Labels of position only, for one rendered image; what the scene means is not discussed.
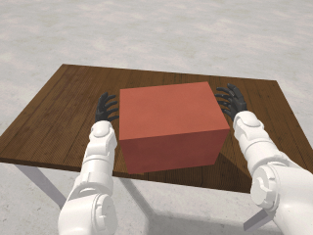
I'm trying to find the robot left forearm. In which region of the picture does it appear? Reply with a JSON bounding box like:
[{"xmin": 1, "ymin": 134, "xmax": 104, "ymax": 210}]
[{"xmin": 58, "ymin": 120, "xmax": 117, "ymax": 235}]

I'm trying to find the left robot hand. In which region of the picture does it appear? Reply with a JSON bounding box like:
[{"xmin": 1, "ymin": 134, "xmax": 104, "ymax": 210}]
[{"xmin": 95, "ymin": 92, "xmax": 119, "ymax": 123}]

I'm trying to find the carton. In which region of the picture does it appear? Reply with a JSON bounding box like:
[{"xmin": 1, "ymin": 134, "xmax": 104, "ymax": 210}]
[{"xmin": 118, "ymin": 81, "xmax": 230, "ymax": 174}]

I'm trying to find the robot right forearm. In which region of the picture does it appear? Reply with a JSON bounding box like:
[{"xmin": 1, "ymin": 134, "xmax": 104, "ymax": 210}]
[{"xmin": 233, "ymin": 111, "xmax": 304, "ymax": 178}]

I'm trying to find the table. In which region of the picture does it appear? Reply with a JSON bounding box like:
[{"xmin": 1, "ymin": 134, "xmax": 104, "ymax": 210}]
[{"xmin": 0, "ymin": 64, "xmax": 313, "ymax": 233}]

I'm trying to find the right robot hand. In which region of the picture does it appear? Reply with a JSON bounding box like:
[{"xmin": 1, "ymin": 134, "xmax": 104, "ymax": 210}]
[{"xmin": 214, "ymin": 83, "xmax": 247, "ymax": 122}]

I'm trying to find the robot right upper arm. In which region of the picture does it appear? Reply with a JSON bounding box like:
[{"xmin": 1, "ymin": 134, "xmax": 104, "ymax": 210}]
[{"xmin": 250, "ymin": 164, "xmax": 313, "ymax": 235}]

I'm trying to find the robot left upper arm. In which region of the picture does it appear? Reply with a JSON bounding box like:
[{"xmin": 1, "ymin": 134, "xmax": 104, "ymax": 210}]
[{"xmin": 59, "ymin": 193, "xmax": 118, "ymax": 235}]

